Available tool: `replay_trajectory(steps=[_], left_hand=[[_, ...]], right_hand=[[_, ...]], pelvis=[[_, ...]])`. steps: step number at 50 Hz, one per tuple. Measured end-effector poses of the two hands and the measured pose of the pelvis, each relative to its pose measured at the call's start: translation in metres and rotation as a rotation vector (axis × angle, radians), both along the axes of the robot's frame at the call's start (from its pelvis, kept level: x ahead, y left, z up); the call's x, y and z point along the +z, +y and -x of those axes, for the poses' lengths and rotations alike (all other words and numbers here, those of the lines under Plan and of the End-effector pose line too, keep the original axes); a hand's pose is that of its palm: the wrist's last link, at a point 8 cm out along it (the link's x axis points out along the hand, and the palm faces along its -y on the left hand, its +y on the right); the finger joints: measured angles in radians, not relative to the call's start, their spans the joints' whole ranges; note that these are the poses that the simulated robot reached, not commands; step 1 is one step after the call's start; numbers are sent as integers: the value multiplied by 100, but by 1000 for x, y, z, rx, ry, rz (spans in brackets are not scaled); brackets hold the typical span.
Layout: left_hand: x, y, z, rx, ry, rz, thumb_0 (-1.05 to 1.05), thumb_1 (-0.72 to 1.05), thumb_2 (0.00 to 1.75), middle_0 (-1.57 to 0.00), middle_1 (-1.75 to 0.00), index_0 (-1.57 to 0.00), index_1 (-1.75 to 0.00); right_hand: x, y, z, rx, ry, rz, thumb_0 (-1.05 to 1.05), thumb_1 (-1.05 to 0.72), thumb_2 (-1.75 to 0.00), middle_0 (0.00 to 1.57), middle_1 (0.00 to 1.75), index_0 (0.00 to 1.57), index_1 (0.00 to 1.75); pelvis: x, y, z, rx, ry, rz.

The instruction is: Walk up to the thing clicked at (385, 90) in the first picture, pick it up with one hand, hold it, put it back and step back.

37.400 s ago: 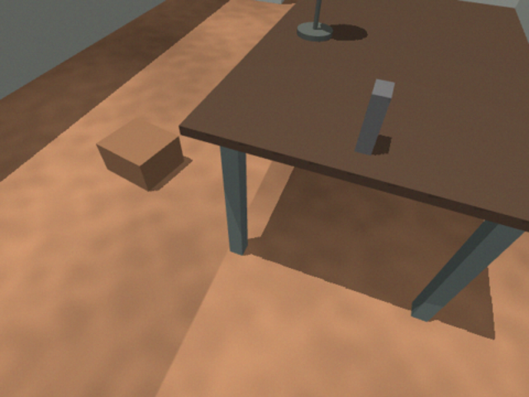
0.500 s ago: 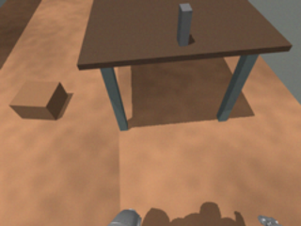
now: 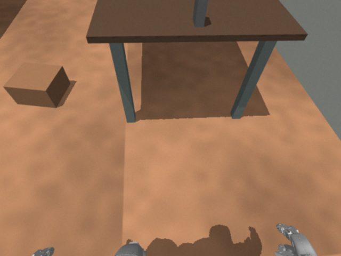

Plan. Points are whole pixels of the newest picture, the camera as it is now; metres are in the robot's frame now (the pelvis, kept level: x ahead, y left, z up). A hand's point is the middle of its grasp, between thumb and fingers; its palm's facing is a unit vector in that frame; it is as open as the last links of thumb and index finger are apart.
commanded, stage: step back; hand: right
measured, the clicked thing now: (200, 4) +1.07 -0.11 +0.05
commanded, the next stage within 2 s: stand in 1.50 s
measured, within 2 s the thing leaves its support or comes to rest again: neither
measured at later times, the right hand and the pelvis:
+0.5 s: hand out of the picture +0.01 -0.24 -0.14, palm faces -0.10 +0.93 -0.35, open 7.4 cm; pelvis -0.05 +0.02 +0.01, yaw +5 degrees
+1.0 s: hand out of the picture +0.10 -0.23 -0.14, palm faces -0.12 +0.93 -0.35, open 7.4 cm; pelvis +0.01 +0.02 +0.01, yaw +5 degrees
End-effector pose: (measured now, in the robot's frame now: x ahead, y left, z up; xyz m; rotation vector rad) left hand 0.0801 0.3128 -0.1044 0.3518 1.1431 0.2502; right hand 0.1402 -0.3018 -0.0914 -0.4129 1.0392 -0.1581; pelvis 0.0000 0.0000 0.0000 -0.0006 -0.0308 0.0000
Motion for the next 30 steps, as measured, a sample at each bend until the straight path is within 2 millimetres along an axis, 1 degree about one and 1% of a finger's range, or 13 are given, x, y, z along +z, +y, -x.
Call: replay_trajectory(steps=[3,5,7,9,12,14,16,19,22,24,26,30], left_hand=[[2,-9,38,13,36,-23,1,90,90,-21,-30,-21,-30],[8,-12,63,26,54,-33,1,90,90,-21,-30,-21,-30],[16,-11,83,48,76,-48,1,90,90,-21,-30,-21,-30],[22,-7,96,69,85,-63,1,90,90,-21,-30,-21,-30],[28,2,106,84,67,-79,1,90,90,-21,-30,-21,-30],[30,10,111,94,47,-84,1,90,90,-21,-30,-21,-30],[28,19,117,109,33,-81,1,90,90,-21,-30,-21,-30],[19,34,125,125,47,-68,1,90,90,-21,-30,-21,-30],[11,38,127,123,84,-45,1,90,90,-21,-30,-21,-30],[10,37,121,114,93,-24,1,90,90,-21,-30,-20,-30],[10,34,111,98,77,-7,1,90,90,-21,-30,-20,-30],[8,24,85,72,41,12,1,90,90,-21,-30,-20,-30]], right_hand=[[-10,-12,16,-19,-15,-21,0,-90,-89,20,30,21,30],[-11,-14,33,-32,11,-38,0,-90,-89,20,30,21,30],[-11,-15,50,-45,40,-58,0,-90,-89,20,30,21,30],[-14,-19,69,-53,68,-64,0,-90,-89,20,30,21,30],[-21,-21,96,-48,138,-53,0,-90,-89,20,30,21,30],[-25,-19,111,-34,192,-41,0,-90,-89,20,30,20,30],[-27,-14,121,-16,236,-31,0,-90,-89,20,30,20,30],[-25,1,128,-8,251,-27,1,-90,-89,20,30,20,30],[-18,14,128,-22,199,-38,1,-90,-89,20,30,21,30],[-11,18,129,-32,178,-43,1,-90,-89,20,30,21,30],[-5,18,127,-37,169,-39,0,-90,-89,20,30,21,30],[-4,9,119,-45,157,-30,0,-90,-89,20,30,21,30]], pelvis=[[-3,-8,20,12,-36,53],[1,-12,26,-5,-31,22],[7,-13,31,-15,-28,-8],[10,-13,37,6,-23,-17],[10,-10,45,36,-12,-13],[8,-5,49,61,-9,-5],[6,0,52,84,-7,-1],[4,10,56,95,-17,-25],[6,16,54,76,-19,-35],[10,17,51,83,-17,-16],[13,16,47,78,-17,-12],[12,9,40,77,-18,-14]])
